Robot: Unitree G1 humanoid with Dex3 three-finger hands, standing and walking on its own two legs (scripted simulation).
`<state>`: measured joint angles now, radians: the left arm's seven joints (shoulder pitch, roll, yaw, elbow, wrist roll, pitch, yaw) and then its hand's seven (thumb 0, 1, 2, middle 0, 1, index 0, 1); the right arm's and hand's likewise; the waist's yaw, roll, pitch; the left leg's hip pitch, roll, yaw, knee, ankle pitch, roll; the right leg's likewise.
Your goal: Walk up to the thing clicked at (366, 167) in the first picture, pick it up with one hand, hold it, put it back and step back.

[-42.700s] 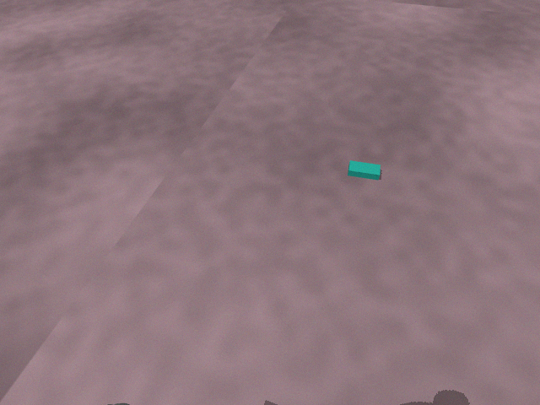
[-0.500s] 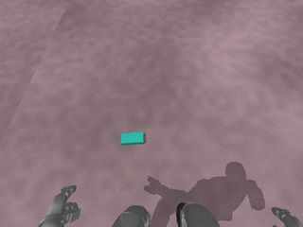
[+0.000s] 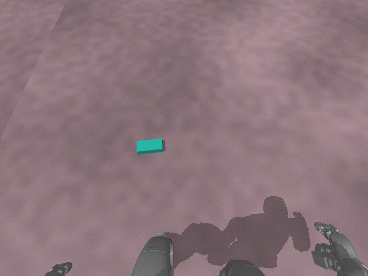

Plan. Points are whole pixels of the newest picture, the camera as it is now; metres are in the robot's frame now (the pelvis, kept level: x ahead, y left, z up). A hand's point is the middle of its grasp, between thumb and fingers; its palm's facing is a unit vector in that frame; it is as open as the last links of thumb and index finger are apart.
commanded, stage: step back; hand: left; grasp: from above
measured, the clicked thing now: (149, 146) +0.77 +0.31 -0.73
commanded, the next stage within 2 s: stand in 1.84 s
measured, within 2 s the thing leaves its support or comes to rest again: neither
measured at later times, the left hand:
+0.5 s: hand out of the picture -0.05 +0.24 -0.13, palm faces +0.07 -0.93 -0.35, open 7.4 cm
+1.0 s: hand out of the picture -0.25 +0.22 -0.11, palm faces +0.12 -0.88 -0.45, open 7.4 cm
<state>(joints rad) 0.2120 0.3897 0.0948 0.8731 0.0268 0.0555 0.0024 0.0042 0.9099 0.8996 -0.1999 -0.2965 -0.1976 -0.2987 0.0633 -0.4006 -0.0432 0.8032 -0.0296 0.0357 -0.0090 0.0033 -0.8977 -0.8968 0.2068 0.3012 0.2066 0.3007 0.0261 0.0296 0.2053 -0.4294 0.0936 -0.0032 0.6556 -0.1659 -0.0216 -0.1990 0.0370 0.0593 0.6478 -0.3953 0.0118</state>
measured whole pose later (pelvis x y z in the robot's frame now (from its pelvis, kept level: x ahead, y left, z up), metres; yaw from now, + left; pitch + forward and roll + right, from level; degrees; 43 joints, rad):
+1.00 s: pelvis -0.28 -0.07 +0.01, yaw +7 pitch -1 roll +0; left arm 0.22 0.38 0.08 0.91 0.05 -0.01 0.00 0.00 0.90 0.90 -0.21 -0.30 -0.20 -0.30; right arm 0.26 -0.41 -0.05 0.98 -0.04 0.04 0.02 0.01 -0.90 -0.90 0.20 0.30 0.20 0.30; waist 0.03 0.05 0.06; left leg -0.29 -0.01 -0.08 0.74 -0.49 -0.03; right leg -0.27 -0.03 -0.05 0.63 -0.34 -0.02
